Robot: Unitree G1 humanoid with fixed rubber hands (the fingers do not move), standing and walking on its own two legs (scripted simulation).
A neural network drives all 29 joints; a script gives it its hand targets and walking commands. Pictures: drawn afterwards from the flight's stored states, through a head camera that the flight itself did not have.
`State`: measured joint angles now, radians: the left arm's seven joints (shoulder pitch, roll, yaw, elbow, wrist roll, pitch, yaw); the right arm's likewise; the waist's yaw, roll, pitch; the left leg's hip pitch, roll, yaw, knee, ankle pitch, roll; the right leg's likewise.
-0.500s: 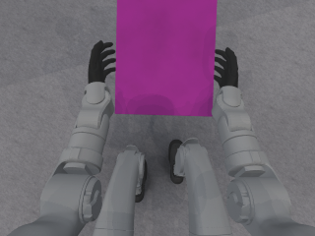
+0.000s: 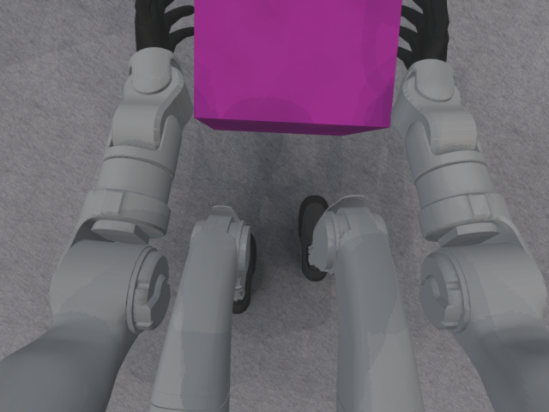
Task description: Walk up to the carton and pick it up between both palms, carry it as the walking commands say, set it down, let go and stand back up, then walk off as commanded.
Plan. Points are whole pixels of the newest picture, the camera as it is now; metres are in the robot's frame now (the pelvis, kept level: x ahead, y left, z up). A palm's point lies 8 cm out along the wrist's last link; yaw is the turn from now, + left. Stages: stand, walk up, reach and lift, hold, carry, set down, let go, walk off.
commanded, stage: set down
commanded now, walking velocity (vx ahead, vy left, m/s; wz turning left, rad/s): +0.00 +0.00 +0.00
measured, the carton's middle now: (289, 19) +0.58 -0.02 -0.22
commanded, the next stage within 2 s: none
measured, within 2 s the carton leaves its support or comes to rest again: rests again in 1.96 s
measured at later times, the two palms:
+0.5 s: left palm (187, 44) +0.56 +0.13 -0.23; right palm (398, 58) +0.54 -0.17 -0.25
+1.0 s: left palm (188, 45) +0.58 +0.14 -0.30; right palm (380, 44) +0.57 -0.16 -0.32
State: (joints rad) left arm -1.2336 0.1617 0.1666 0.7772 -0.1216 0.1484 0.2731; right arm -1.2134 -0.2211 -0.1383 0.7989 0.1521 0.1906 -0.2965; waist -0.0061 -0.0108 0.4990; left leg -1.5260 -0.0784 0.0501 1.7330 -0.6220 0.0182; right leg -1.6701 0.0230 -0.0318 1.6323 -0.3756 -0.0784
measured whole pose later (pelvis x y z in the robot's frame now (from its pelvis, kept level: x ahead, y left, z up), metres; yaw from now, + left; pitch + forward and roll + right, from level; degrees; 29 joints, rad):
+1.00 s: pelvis +0.02 +0.00 -0.13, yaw +5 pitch +31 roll +4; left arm -1.49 0.21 0.29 0.89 -0.02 0.23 0.15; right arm -1.51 -0.33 -0.15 0.99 0.09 0.25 -0.20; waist -0.05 0.00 0.52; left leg -1.98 -0.13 0.08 2.18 -0.76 0.01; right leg -2.15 -0.01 -0.04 2.09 -0.49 -0.10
